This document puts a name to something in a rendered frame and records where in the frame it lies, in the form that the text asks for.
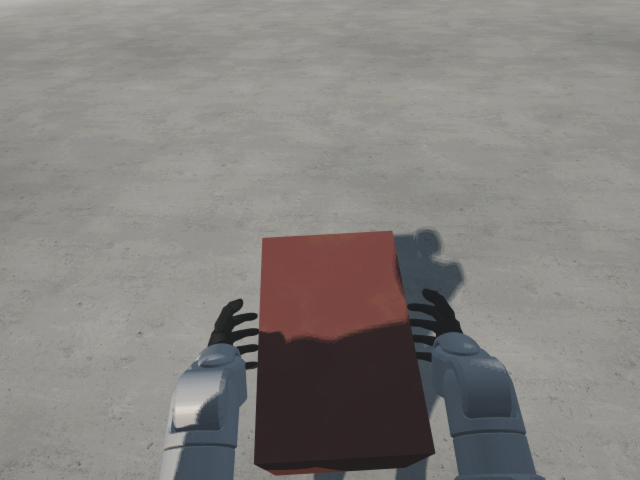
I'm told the carton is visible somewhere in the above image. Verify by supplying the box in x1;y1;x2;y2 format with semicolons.
254;231;435;476

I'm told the right robot hand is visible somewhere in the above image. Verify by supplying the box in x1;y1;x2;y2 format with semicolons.
407;289;463;362

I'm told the left robot forearm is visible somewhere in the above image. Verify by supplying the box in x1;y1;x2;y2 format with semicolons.
159;343;247;480

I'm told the right robot forearm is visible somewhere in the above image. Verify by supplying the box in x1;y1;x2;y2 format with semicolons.
432;332;545;480

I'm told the left robot hand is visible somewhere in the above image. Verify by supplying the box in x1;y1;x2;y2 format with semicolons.
207;299;259;370

